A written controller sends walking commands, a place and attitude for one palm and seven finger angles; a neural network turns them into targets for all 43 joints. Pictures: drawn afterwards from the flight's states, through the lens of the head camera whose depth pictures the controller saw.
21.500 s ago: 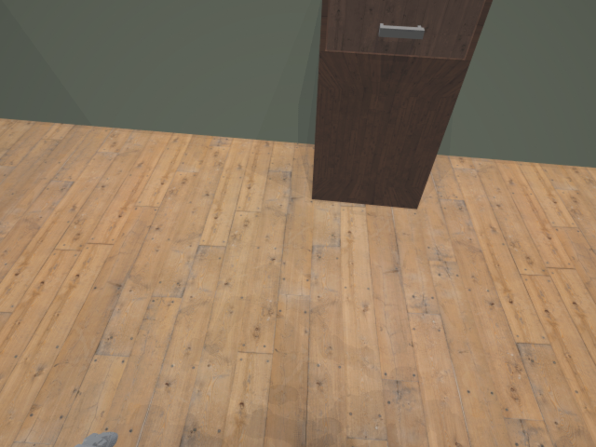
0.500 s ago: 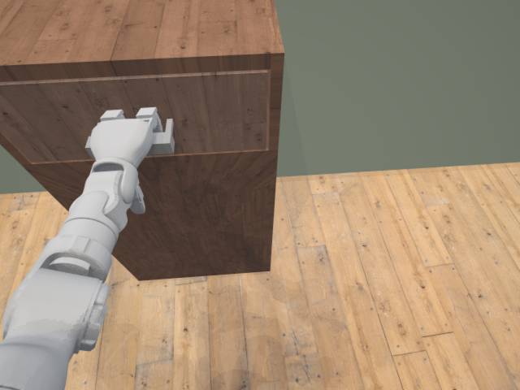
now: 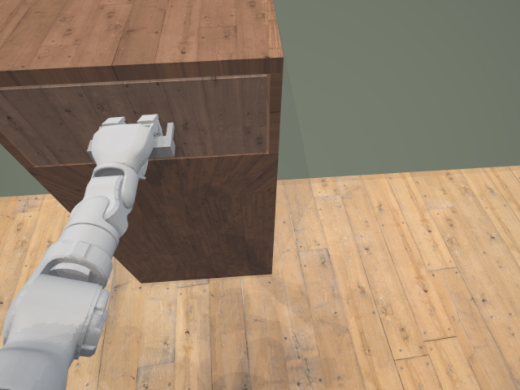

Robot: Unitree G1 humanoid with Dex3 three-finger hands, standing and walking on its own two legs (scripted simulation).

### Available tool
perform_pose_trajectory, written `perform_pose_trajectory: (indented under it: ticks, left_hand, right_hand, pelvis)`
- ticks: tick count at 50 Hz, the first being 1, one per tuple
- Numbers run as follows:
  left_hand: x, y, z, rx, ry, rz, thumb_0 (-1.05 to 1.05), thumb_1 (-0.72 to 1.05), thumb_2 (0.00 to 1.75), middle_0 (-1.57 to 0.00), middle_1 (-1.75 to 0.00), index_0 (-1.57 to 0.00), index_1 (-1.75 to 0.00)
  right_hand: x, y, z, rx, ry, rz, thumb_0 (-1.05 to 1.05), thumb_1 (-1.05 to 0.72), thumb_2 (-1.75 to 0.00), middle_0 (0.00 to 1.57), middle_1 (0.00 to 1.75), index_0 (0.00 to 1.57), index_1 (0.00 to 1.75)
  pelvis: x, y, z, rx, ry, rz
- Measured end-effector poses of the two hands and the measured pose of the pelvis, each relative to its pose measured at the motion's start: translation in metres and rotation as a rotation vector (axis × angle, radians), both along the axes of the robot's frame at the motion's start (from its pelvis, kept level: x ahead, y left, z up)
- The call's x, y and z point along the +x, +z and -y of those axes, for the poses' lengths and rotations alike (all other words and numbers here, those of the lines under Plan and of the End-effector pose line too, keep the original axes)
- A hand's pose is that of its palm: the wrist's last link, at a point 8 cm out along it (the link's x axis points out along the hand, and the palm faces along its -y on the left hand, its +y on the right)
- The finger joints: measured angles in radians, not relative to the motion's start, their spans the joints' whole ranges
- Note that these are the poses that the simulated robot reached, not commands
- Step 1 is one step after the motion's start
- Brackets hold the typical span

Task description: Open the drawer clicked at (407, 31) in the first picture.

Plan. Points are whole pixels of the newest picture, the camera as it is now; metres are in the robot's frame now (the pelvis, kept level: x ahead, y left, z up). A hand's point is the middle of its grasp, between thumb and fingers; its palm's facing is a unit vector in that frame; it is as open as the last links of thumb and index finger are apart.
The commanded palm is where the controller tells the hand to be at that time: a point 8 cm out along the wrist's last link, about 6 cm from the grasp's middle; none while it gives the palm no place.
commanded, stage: close the thumb around the handle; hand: left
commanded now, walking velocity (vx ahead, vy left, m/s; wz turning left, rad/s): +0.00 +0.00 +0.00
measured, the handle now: (134, 139) +0.52 +0.21 +0.07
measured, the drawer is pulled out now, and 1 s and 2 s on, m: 0.00 0.01 0.10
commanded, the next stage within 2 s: pull the drawer open in 0.14 s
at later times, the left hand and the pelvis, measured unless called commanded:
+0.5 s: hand (137, 171) +0.47 +0.20 +0.04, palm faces -0.03 -0.03 -1.00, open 6.0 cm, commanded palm +0.42 +0.19 +0.10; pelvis +0.01 +0.00 +0.00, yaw -1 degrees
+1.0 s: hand (136, 174) +0.46 +0.20 +0.05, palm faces -0.04 -0.02 -1.00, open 6.0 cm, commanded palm +0.43 +0.20 +0.10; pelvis +0.01 +0.00 +0.00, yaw +1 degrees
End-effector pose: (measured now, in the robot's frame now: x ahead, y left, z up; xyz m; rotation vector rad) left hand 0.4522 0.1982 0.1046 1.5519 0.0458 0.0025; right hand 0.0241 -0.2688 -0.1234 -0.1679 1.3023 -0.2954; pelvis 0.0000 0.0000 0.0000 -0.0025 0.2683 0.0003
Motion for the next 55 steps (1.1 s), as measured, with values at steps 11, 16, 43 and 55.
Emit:
perform_pose_trajectory:
  ticks: [11,16,43,55]
  left_hand:
    - [-0.002,-0.004,0.0,0.005,-0.001,-0.005,0.0,0.66,0.78,-0.36,-1.34,-0.38,-1.35]
    - [-0.003,-0.004,0.0,0.003,-0.001,-0.005,0.0,0.66,0.78,-0.35,-1.34,-0.38,-1.35]
    - [-0.013,-0.004,0.0,0.003,-0.003,-0.007,0.0,0.65,0.78,-0.36,-1.35,-0.38,-1.35]
    - [-0.015,-0.004,0.0,-0.013,-0.004,-0.007,0.01,0.66,0.76,-0.34,-1.34,-0.39,-1.35]
  right_hand:
    - [0.002,-0.001,0.002,0.001,0.0,0.0,0.01,-0.9,-0.9,0.21,0.3,0.2,0.3]
    - [0.003,-0.001,0.001,0.009,-0.002,-0.003,0.01,-0.9,-0.9,0.21,0.3,0.2,0.3]
    - [0.073,0.001,-0.003,0.026,0.074,0.106,0.01,-0.9,-0.9,0.21,0.3,0.2,0.3]
    - [0.035,0.0,0.003,0.016,0.023,0.063,0.01,-0.9,-0.9,0.21,0.3,0.2,0.3]
  pelvis:
    - [0.001,0.0,0.001,0.0,0.001,0.002]
    - [0.003,0.0,0.001,0.001,-0.001,0.001]
    - [0.017,0.003,0.002,0.006,0.013,0.025]
    - [0.008,0.003,0.005,0.007,-0.006,0.023]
